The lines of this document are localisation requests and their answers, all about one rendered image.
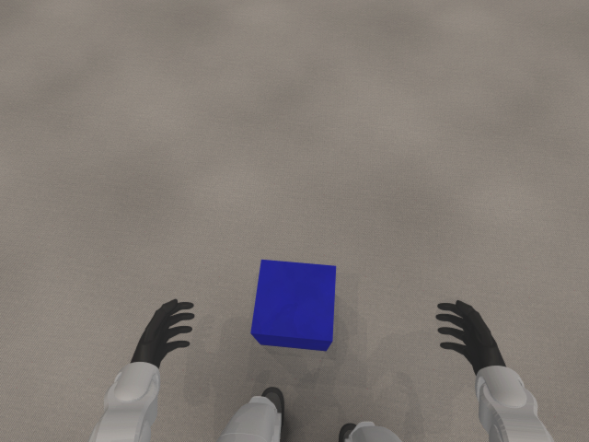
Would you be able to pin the carton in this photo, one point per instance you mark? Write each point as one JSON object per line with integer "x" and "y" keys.
{"x": 294, "y": 305}

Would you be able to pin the robot right shin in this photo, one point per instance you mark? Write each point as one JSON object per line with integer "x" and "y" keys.
{"x": 363, "y": 424}

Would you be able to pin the robot left hand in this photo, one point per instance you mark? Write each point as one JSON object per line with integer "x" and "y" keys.
{"x": 153, "y": 346}

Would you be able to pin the robot left foot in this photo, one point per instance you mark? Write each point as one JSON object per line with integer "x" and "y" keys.
{"x": 276, "y": 397}

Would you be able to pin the left robot forearm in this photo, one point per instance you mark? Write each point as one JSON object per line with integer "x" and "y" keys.
{"x": 130, "y": 405}

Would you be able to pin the right robot forearm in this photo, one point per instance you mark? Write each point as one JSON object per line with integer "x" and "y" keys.
{"x": 507, "y": 410}

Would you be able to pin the robot right hand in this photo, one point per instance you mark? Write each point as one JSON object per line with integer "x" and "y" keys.
{"x": 480, "y": 348}

